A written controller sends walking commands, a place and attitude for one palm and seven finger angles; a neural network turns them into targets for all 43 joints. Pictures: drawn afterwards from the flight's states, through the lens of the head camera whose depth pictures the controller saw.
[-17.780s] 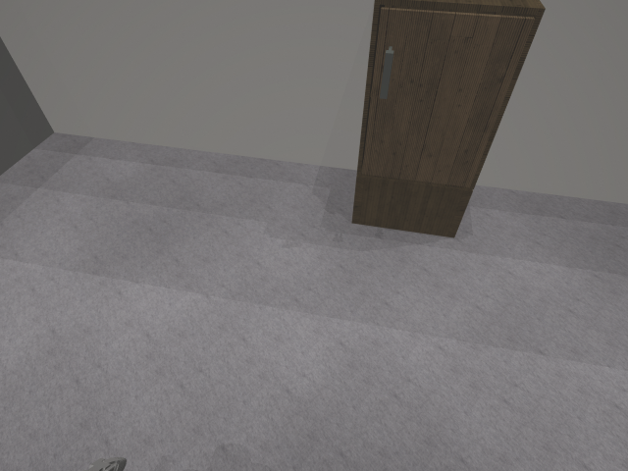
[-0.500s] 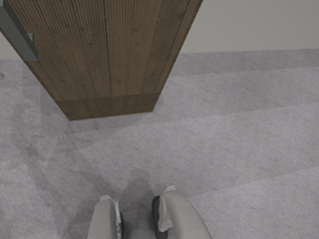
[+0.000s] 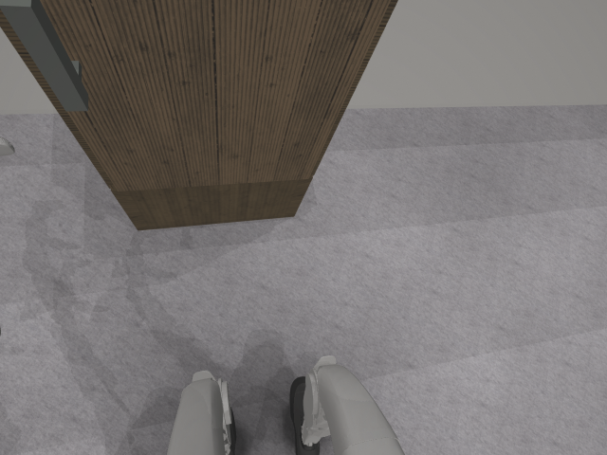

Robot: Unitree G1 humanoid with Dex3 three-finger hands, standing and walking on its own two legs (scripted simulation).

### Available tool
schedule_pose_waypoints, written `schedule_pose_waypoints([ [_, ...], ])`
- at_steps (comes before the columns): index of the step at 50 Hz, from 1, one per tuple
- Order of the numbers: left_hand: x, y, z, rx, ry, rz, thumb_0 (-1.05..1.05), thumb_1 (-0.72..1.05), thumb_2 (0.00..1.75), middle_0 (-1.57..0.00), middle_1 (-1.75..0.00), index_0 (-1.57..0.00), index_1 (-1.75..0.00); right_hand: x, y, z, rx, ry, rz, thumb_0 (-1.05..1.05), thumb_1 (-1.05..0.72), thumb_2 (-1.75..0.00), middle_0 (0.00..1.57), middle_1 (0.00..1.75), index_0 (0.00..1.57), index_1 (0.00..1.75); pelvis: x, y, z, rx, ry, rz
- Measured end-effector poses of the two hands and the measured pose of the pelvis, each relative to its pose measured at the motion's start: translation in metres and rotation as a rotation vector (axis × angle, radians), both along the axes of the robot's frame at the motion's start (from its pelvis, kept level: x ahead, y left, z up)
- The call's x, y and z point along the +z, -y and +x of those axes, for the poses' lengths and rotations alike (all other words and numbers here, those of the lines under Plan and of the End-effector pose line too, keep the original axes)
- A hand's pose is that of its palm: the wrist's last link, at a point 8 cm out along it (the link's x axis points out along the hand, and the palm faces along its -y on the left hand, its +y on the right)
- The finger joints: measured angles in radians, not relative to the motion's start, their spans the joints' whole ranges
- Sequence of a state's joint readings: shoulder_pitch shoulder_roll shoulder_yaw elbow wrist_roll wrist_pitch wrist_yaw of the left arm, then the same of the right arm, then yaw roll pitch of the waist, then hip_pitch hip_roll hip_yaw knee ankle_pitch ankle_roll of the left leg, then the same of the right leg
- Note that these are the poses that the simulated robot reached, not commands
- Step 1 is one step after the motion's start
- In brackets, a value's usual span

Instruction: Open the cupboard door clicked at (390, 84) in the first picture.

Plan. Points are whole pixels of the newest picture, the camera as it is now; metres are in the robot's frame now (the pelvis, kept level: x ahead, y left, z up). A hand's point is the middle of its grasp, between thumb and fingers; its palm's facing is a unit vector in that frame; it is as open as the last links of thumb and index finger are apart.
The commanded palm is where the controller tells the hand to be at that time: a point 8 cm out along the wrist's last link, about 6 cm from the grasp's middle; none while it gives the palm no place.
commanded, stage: slide the fingers in behind the handle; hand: left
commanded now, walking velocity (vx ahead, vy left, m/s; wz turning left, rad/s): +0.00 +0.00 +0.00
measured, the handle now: (52, 42) +0.57 +0.24 +0.07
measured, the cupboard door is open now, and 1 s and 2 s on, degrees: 0 0 0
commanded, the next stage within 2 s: close the thumb around the handle in 1.66 s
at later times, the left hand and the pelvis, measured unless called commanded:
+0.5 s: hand (2, 78) +0.52 +0.28 +0.07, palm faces +0.09 -1.00 -0.02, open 14.0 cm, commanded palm +0.51 +0.30 +0.06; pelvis +0.00 +0.00 +0.01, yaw +0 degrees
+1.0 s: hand (39, 83) +0.52 +0.25 +0.06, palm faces +0.09 -1.00 -0.03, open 14.0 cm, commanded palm +0.50 +0.28 +0.06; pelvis +0.01 -0.01 +0.01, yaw +1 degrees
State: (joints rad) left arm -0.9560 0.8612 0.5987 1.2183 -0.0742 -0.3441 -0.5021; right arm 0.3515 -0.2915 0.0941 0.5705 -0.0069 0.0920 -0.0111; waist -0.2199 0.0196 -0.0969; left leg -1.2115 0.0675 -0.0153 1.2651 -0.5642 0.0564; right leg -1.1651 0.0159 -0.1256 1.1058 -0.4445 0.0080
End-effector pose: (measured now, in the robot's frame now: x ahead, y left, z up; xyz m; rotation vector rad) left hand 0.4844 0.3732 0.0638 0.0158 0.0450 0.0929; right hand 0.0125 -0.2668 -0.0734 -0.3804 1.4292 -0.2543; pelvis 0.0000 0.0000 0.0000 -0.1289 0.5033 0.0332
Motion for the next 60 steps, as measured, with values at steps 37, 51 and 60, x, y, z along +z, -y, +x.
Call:
schedule_pose_waypoints([
  [37, 0.005, 0.06, 0.008, -0.02, 0.008, -0.004, -0.01, -0.5, 0.3, -0.3, -1.2, -0.29, -1.2, 0.0, 0.001, -0.008, -0.03, -0.017, 0.05, 0.0, -0.91, -0.9, 0.21, 0.3, 0.21, 0.3, 0.01, 0.007, 0.006, 0.0, 0.024, 0.026],
  [51, 0.002, 0.071, 0.011, -0.003, 0.01, 0.01, -0.01, -0.5, 0.3, -0.3, -1.2, -0.31, -1.2, -0.005, 0.008, 0.004, -0.025, 0.029, 0.054, 0.0, -0.91, -0.9, 0.21, 0.3, 0.2, 0.3, 0.008, 0.013, 0.006, -0.008, 0.028, 0.036],
  [60, 0.003, 0.087, 0.009, -0.022, 0.014, -0.005, -0.01, -0.5, 0.3, -0.3, -1.2, -0.3, -1.2, -0.006, 0.007, 0.0, -0.027, 0.007, 0.069, 0.0, -0.91, -0.9, 0.21, 0.3, 0.2, 0.3, 0.01, 0.014, 0.007, -0.003, 0.031, 0.039],
])
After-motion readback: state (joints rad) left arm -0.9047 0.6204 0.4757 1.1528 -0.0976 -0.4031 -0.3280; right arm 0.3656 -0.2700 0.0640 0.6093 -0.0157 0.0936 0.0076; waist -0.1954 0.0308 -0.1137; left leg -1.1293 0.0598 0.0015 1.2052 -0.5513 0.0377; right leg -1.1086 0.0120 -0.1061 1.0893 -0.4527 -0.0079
